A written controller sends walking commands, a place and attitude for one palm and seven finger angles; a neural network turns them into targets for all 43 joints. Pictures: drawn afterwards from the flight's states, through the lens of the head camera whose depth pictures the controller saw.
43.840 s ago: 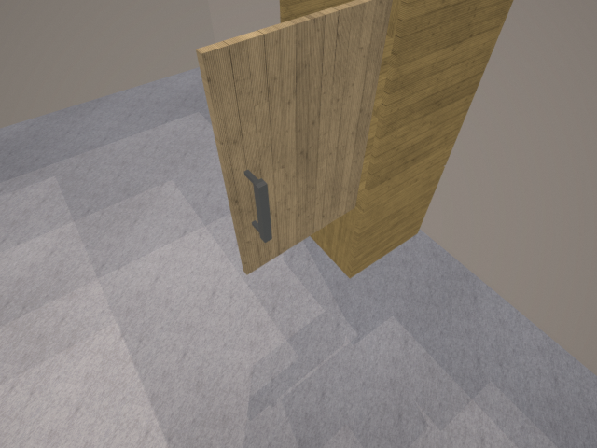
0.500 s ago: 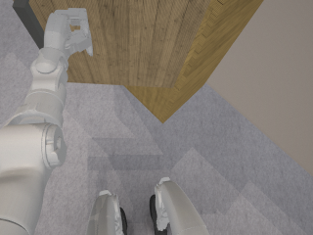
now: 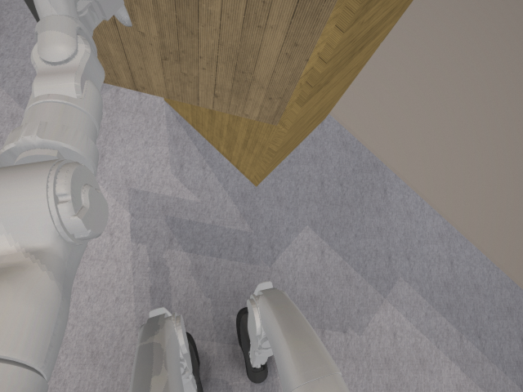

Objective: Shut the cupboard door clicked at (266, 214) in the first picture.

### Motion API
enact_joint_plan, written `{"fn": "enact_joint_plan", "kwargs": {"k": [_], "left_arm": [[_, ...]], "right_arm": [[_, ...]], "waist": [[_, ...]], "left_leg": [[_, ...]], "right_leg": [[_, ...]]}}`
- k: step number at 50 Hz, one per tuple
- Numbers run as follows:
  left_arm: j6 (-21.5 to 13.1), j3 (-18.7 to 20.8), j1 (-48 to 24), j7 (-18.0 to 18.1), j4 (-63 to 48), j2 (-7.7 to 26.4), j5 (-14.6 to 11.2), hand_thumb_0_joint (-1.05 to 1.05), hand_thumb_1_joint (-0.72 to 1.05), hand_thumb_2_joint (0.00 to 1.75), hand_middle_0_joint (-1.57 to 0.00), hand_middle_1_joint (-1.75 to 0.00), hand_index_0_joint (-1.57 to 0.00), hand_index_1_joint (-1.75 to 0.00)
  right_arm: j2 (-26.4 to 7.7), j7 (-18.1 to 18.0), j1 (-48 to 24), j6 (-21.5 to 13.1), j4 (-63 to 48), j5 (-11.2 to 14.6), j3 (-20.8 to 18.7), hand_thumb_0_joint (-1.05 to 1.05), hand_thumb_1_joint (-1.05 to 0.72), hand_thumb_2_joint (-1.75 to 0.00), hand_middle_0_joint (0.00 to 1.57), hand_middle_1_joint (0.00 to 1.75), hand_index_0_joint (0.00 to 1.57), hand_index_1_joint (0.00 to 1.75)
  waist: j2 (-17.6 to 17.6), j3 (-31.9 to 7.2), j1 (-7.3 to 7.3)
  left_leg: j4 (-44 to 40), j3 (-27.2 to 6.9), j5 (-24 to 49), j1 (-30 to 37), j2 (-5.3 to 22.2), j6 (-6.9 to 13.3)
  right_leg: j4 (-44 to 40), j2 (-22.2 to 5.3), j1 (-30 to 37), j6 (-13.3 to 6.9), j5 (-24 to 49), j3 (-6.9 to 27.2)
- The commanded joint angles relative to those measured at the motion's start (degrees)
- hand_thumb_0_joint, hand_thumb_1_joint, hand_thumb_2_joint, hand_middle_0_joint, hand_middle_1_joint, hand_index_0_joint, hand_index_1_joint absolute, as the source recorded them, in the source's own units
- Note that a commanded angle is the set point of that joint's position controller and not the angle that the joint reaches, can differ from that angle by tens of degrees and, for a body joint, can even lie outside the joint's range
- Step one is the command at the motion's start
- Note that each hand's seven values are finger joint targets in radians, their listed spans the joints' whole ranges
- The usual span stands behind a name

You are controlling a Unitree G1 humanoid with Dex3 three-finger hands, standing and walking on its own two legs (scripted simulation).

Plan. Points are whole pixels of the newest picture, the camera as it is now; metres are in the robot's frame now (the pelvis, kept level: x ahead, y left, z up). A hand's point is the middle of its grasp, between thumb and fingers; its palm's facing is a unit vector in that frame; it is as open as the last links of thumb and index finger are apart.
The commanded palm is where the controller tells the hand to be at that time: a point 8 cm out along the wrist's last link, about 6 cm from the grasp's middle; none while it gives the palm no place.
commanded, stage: pull the fist back off the door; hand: left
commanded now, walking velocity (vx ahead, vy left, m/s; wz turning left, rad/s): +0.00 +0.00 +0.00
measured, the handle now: out of the picture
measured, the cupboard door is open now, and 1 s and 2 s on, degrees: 33 33 33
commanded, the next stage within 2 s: draw the hand back to the body in 0.76 s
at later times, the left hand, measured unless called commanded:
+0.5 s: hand (136, 41) +0.55 +0.07 +0.08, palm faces +0.13 -0.99 -0.02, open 3.1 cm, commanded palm +0.51 +0.10 +0.08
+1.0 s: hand (138, 66) +0.50 +0.07 +0.10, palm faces +0.14 -0.99 -0.02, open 3.1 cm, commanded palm +0.44 +0.13 +0.11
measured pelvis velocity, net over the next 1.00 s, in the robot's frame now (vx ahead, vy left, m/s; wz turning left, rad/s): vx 0.01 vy -0.01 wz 0.05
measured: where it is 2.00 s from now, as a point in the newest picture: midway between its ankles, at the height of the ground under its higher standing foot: (223, 370)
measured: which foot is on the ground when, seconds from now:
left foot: down 0.00-1.00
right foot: down 0.00-1.00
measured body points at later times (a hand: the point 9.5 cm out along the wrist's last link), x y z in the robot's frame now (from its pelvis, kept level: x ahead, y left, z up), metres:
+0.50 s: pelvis +0.03 -0.01 +0.05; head +0.19 +0.01 +0.46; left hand +0.54 +0.12 +0.08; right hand +0.02 -0.26 -0.07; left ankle +0.02 +0.09 -0.58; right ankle +0.05 -0.10 -0.58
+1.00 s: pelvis +0.01 -0.01 +0.05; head +0.15 -0.01 +0.48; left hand +0.49 +0.12 +0.10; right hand +0.06 -0.26 -0.08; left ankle +0.02 +0.09 -0.58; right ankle +0.05 -0.10 -0.58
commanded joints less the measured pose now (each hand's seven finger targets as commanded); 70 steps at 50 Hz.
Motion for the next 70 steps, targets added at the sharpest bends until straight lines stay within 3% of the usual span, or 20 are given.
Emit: {"fn": "enact_joint_plan", "kwargs": {"k": [1,3,5,8,17,22,25,26,29,30,35,39,44,48,50,54,61,64,69,70], "left_arm": [[-9.0,-4.1,-27.0,16.3,-16.3,0.4,8.7,0.00,0.90,0.90,-1.30,-1.50,-1.30,-1.50],[-11.6,-6.5,-28.3,15.9,-20.5,-0.2,10.2,0.00,0.90,0.90,-1.30,-1.50,-1.30,-1.50],[-11.8,-6.4,-26.9,13.4,-20.5,-0.6,7.7,0.00,0.90,0.90,-1.30,-1.50,-1.30,-1.50],[-10.7,-1.7,-22.3,11.8,-16.4,3.2,5.0,0.00,0.90,0.90,-1.30,-1.50,-1.30,-1.50],[-16.6,-3.9,-1.7,12.8,-12.9,-5.1,4.2,0.00,0.90,0.90,-1.30,-1.50,-1.30,-1.50],[-18.2,-7.4,0.2,11.9,-15.8,-10.8,2.2,0.00,0.90,0.90,-1.30,-1.50,-1.30,-1.50],[-21.4,-9.9,-1.9,12.0,-22.4,-13.2,2.0,0.00,0.90,0.90,-1.30,-1.50,-1.30,-1.50],[-22.0,-10.3,-1.7,12.2,-22.6,-13.8,1.9,0.00,0.90,0.90,-1.30,-1.50,-1.30,-1.50],[-23.2,-10.9,-1.1,12.8,-24.5,-13.5,2.4,0.00,0.90,0.90,-1.30,-1.50,-1.30,-1.50],[-23.3,-10.5,1.3,13.0,-24.2,-13.0,2.7,0.00,0.90,0.90,-1.30,-1.50,-1.30,-1.50],[-22.8,-10.9,4.0,13.9,-23.1,-13.7,2.5,0.00,0.90,0.90,-1.30,-1.50,-1.30,-1.50],[-23.5,-11.5,0.2,14.7,-22.1,-13.7,2.8,0.00,0.90,0.90,-1.30,-1.50,-1.30,-1.50],[-23.0,-10.9,1.3,14.2,-17.1,-13.1,2.8,0.00,0.90,0.90,-1.30,-1.50,-1.30,-1.50],[-22.3,-5.7,13.9,12.2,-26.3,-8.5,0.5,0.00,0.90,0.90,-1.30,-1.50,-1.30,-1.50],[-20.5,-7.6,21.1,10.4,-31.7,-10.3,-0.7,0.00,0.90,0.90,-1.30,-1.50,-1.30,-1.50],[-16.9,-9.4,28.0,7.4,-43.3,-10.5,-4.5,0.00,0.90,0.90,-1.30,-1.50,-1.30,-1.50],[-15.1,-16.3,37.8,2.4,-51.7,-14.7,-7.2,0.00,0.90,0.90,-1.30,-1.50,-1.30,-1.50],[-13.2,-16.0,44.8,0.3,-56.2,-13.4,-8.1,0.00,0.90,0.90,-1.30,-1.50,-1.30,-1.50],[-9.1,-14.1,56.1,-1.8,-66.6,-11.3,-10.6,0.00,0.90,0.90,-1.16,-1.35,-1.16,-1.35],[-5.4,-18.6,58.5,-0.4,-69.6,-7.7,-5.0,0.00,0.90,0.90,-1.13,-1.32,-1.13,-1.32]], "right_arm": [[-10.9,3.6,15.1,-0.3,0.2,-2.1,-5.3,0.00,-0.90,-0.90,0.20,0.30,0.20,0.30],[-11.1,4.2,15.9,0.3,0.7,-1.8,-6.5,0.00,-0.90,-0.90,0.20,0.30,0.20,0.30],[-11.2,4.1,15.3,1.0,1.2,-0.8,-6.9,0.00,-0.90,-0.90,0.20,0.30,0.20,0.30],[-11.1,3.1,15.1,1.7,1.1,-0.1,-6.1,0.00,-0.90,-0.90,0.20,0.30,0.20,0.30],[-9.1,3.5,11.8,1.6,-0.4,0.1,-6.4,0.00,-0.90,-0.90,0.20,0.30,0.20,0.30],[-8.8,3.2,9.7,1.9,-0.6,0.7,-7.2,0.00,-0.90,-0.90,0.20,0.30,0.20,0.30],[-8.5,3.0,8.2,1.9,-0.6,0.5,-7.7,0.00,-0.90,-0.90,0.20,0.30,0.20,0.30],[-8.4,2.9,8.0,1.8,-0.2,0.5,-7.9,0.00,-0.90,-0.90,0.20,0.30,0.20,0.30],[-8.5,2.6,6.8,2.1,0.0,0.6,-8.1,0.00,-0.90,-0.90,0.20,0.30,0.20,0.30],[-8.5,2.5,6.2,2.2,-0.2,0.7,-8.1,0.00,-0.90,-0.90,0.20,0.30,0.20,0.30],[-8.2,1.9,3.9,2.7,-0.8,1.1,-7.8,0.00,-0.90,-0.90,0.20,0.30,0.20,0.30],[-8.0,1.1,2.5,2.5,-0.5,1.1,-7.5,0.00,-0.90,-0.90,0.20,0.30,0.20,0.30],[-8.1,1.0,1.9,2.0,-0.4,1.0,-7.0,0.00,-0.90,-0.90,0.20,0.30,0.20,0.30],[-8.1,1.0,1.8,2.5,-4.3,2.0,-7.1,0.00,-0.90,-0.90,0.20,0.30,0.20,0.30],[-7.5,0.9,1.0,3.1,-6.2,3.1,-7.1,0.00,-0.90,-0.90,0.20,0.30,0.20,0.30],[-7.3,-0.9,-0.5,3.0,-8.1,5.0,-6.9,0.00,-0.90,-0.90,0.20,0.30,0.20,0.30],[-7.2,-3.2,-4.6,0.6,-7.5,6.2,-6.1,0.00,-0.90,-0.90,0.20,0.30,0.20,0.30],[-7.1,-3.6,-6.6,0.0,-8.8,7.1,-5.8,0.00,-0.90,-0.90,0.20,0.30,0.20,0.30],[-6.8,-4.1,-10.2,-0.8,-11.9,8.1,-5.2,0.00,-0.90,-0.90,0.20,0.30,0.20,0.30],[-5.4,-5.0,-12.2,1.5,-12.8,8.5,-5.9,0.00,-0.90,-0.90,0.20,0.30,0.20,0.30]], "waist": [[14.3,-39.8,-2.15],[14.5,-43.8,-2.57],[14.3,-45.7,-1.75],[9.9,-41.4,-0.33],[-0.7,-30.6,2.96],[-1.1,-29.4,3.37],[3.1,-34.0,4.02],[1.9,-33.7,3.71],[3.0,-34.5,4.19],[2.6,-34.9,5.24],[-1.0,-32.2,5.43],[-1.8,-30.3,4.16],[-2.4,-29.1,4.36],[-1.0,-38.1,11.02],[-2.8,-35.9,12.42],[-9.4,-29.5,12.54],[-5.9,-15.1,12.34],[-1.2,-15.0,14.79],[-2.9,-13.8,17.59],[-4.4,-16.2,17.40]], "left_leg": [[-9.1,-8.1,28.7,37.0,0.4,-2.2],[-9.8,-8.7,32.8,41.9,0.4,-2.7],[-11.2,-8.1,32.6,43.1,-0.1,-2.9],[-13.0,-5.8,28.7,37.2,-1.1,-1.9],[-15.5,-1.4,25.1,27.7,-2.6,-1.2],[-16.4,-1.0,24.7,30.4,-3.0,-1.3],[-15.9,-1.5,27.1,35.9,-2.9,-1.8],[-15.9,-1.6,27.5,36.6,-2.9,-1.8],[-15.9,-1.5,27.5,37.3,-3.0,-1.8],[-16.2,-1.4,26.9,37.4,-3.1,-2.0],[-17.5,-1.0,22.9,34.6,-3.3,-1.7],[-17.6,-1.1,19.0,32.9,-3.5,-1.4],[-17.7,-0.9,15.9,29.6,-3.8,-1.3],[-21.2,-0.1,23.2,37.1,-3.8,-1.8],[-23.6,1.0,23.5,38.0,-3.7,-1.8],[-28.4,2.3,18.9,38.3,-3.8,-0.9],[-35.7,1.1,14.9,48.3,-3.1,-0.9],[-38.7,0.7,17.8,53.7,-3.1,-1.3],[-42.3,0.2,24.4,58.0,-2.7,-1.5],[-45.6,1.0,24.8,61.9,-2.3,-1.6]], "right_leg": [[-9.1,0.7,14.5,1.6,16.7,4.2],[-9.5,0.7,17.3,1.4,20.2,4.3],[-10.9,0.7,21.6,1.3,21.9,4.5],[-12.5,0.8,27.6,1.5,22.8,5.4],[-15.2,0.4,37.6,1.7,27.9,7.3],[-15.7,0.2,36.6,1.7,27.3,7.2],[-14.6,-0.2,35.0,1.7,28.1,7.0],[-14.8,-0.2,35.0,1.8,28.3,6.8],[-14.5,-0.5,35.3,1.8,28.6,7.1],[-14.4,-0.6,36.1,1.7,27.9,7.1],[-15.4,-0.8,37.9,1.9,25.7,7.4],[-16.2,-0.9,36.5,2.2,22.1,7.9],[-16.4,-1.0,36.3,2.1,19.1,8.2],[-16.9,-0.6,46.3,1.4,26.4,8.2],[-19.6,-0.6,50.5,1.7,28.3,8.5],[-27.1,-0.9,57.7,2.7,25.6,10.5],[-33.9,-1.0,53.1,2.2,16.2,8.0],[-34.7,-1.0,55.2,1.4,18.0,7.1],[-35.6,-1.1,61.1,1.1,24.4,5.9],[-38.6,-2.3,65.6,1.3,24.3,9.0]]}}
